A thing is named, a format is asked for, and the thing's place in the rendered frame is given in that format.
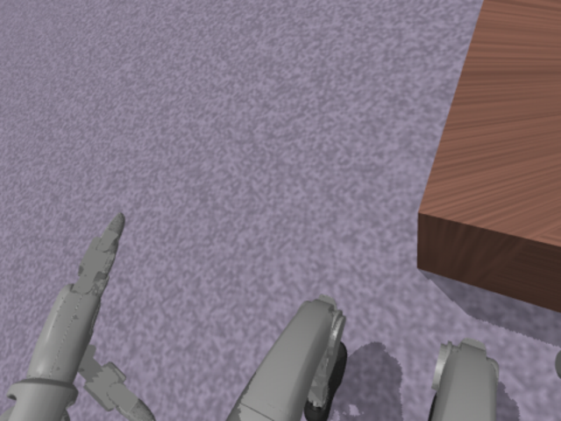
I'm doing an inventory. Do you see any left robot hand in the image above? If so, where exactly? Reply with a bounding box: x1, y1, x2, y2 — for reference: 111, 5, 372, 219
26, 212, 156, 421

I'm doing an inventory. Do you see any left robot arm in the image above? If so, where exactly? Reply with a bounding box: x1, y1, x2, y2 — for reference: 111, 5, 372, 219
0, 379, 78, 421

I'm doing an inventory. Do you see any left robot foot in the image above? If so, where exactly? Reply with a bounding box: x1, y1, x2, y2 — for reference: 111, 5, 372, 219
304, 341, 347, 421

